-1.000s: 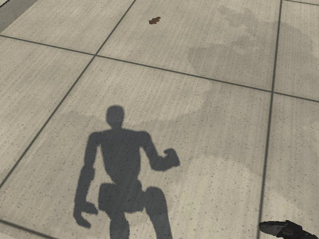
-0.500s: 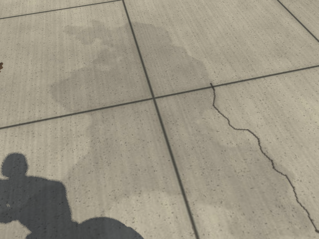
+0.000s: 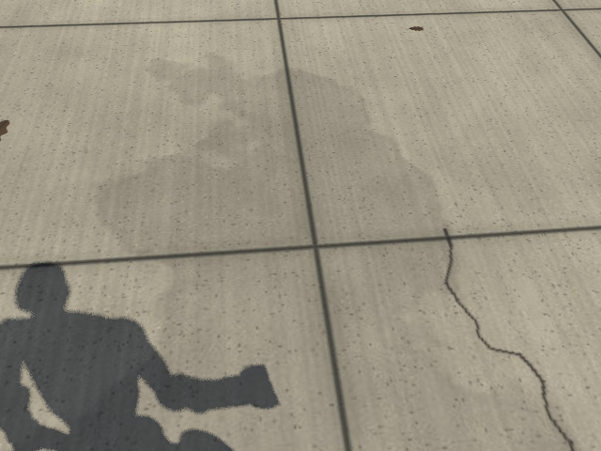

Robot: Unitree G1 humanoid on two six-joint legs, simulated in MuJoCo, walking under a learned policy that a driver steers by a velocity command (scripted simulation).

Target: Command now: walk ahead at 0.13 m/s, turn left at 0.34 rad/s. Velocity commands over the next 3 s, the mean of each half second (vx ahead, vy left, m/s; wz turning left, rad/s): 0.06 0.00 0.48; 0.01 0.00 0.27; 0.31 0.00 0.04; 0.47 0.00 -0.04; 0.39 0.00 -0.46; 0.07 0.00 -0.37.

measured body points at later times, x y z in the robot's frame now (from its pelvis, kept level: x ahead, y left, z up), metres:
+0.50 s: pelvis +0.10 -0.02 +0.01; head +0.13 -0.03 +0.46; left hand +0.15 +0.29 -0.10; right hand +0.32 -0.25 -0.10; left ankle +0.13 +0.09 -0.72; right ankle +0.16 -0.13 -0.72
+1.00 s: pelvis +0.13 +0.00 +0.01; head +0.14 +0.01 +0.46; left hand +0.08 +0.28 -0.12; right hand +0.39 -0.15 -0.09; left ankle +0.07 +0.11 -0.72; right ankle +0.16 -0.14 -0.72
